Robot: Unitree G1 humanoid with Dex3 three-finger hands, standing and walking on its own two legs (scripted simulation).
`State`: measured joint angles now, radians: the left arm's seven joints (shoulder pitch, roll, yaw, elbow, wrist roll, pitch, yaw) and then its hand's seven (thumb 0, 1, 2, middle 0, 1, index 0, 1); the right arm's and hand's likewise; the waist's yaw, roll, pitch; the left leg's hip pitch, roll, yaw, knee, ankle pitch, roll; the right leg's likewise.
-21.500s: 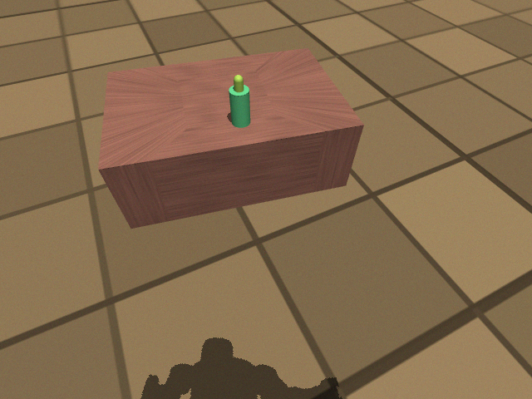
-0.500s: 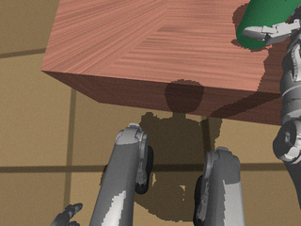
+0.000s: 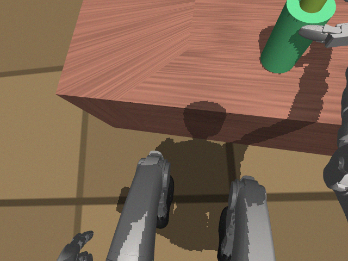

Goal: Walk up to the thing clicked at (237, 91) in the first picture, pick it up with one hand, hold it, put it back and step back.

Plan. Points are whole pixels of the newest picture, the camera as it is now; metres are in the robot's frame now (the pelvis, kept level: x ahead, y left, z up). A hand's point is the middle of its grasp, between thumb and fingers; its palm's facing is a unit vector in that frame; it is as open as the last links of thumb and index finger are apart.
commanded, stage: rise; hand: right
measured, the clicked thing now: (298, 25) +0.60 -0.13 +0.01
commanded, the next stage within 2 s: home in 0.18 s
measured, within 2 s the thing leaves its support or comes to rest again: neither
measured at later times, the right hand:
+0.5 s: hand out of the picture +0.57 -0.29 +0.17, palm faces +0.28 +0.90 -0.34, open 17.3 cm
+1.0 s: hand out of the picture +0.39 -0.22 +0.16, palm faces +0.15 +0.94 -0.32, open 17.3 cm
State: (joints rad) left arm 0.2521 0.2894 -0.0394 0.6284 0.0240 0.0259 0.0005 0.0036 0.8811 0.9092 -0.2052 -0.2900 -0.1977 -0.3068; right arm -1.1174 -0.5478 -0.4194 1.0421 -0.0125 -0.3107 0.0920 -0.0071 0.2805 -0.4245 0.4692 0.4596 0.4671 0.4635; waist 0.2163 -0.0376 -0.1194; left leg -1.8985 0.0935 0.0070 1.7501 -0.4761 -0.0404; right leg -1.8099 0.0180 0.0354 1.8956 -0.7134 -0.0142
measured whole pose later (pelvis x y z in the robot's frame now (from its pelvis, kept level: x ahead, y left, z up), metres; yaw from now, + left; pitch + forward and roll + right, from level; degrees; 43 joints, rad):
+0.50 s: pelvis +0.04 +0.00 +0.16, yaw +2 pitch +27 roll +4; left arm 0.35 0.27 -0.06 0.64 0.00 0.09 0.00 0.00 0.88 0.91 -0.20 -0.29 -0.20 -0.30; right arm -1.03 -0.76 -0.40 1.30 -0.16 -0.08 -0.02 -0.01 0.52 -0.08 0.07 0.06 0.07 0.07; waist 0.18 0.00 -0.09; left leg -1.27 0.03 0.06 1.17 -0.37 -0.03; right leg -1.20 -0.04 0.04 1.32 -0.59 0.00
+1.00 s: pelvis +0.09 +0.01 +0.24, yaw +0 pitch +11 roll +2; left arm 0.31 0.23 -0.01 0.62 -0.05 0.06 0.10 0.01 0.90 0.90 -0.20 -0.29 -0.20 -0.30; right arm -0.16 -0.31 -0.15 0.72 0.02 0.04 -0.12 -0.01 0.51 -0.08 0.07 0.05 0.06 0.06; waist 0.06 -0.02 -0.08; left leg -0.65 0.03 0.05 0.77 -0.31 -0.03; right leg -0.56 -0.04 0.02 0.86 -0.49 0.01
